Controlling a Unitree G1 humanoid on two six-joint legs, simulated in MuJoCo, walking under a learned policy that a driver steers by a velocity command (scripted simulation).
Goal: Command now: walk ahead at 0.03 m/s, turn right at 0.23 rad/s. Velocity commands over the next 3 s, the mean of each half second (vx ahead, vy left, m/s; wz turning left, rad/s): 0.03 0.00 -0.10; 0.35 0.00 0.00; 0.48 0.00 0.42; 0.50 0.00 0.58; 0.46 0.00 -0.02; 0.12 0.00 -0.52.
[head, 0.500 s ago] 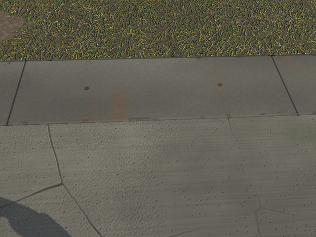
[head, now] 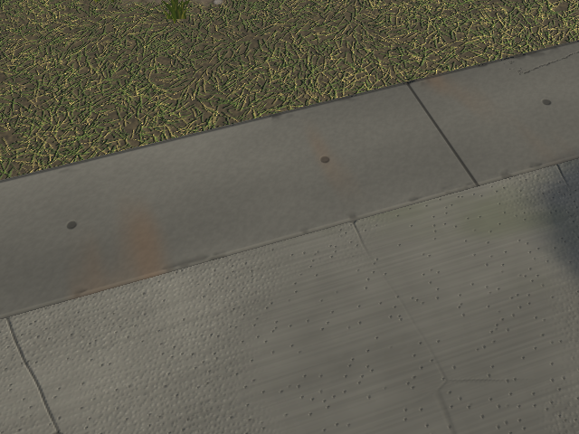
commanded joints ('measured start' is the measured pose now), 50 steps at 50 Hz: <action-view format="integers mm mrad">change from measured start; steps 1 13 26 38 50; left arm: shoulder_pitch -23 10 36 295 300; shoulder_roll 140 68 31 101 135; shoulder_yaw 36 8 13 33 21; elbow -55 18 85 159 203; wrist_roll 5 12 -19 -12 -20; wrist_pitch -11 -7 -39 -121 -98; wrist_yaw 10 11 14 -16 8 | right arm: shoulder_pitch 55 38 163 68 -162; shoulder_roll -62 -55 -110 -68 -5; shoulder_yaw -12 5 -14 -12 10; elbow -44 -50 -30 -79 -151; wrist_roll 3 -24 12 46 33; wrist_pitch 0 -50 -36 -108 -95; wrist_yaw -2 23 6 27 72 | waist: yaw -2 17 -34 64 81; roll -172 104 101 -117 -118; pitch -193 -28 42 -30 62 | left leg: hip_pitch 142 150 275 -347 -119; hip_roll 0 67 186 9 15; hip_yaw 3 -89 -294 -63 56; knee -112 -604 -703 252 -326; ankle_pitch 51 -5 -378 -8 473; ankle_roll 3 99 252 127 80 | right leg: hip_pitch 92 155 -63 552 341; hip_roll -243 -69 -12 -371 -267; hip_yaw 204 77 -55 463 10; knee -133 26 215 -237 -368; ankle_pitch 136 -66 -307 -220 119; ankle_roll -196 29 27 -214 -129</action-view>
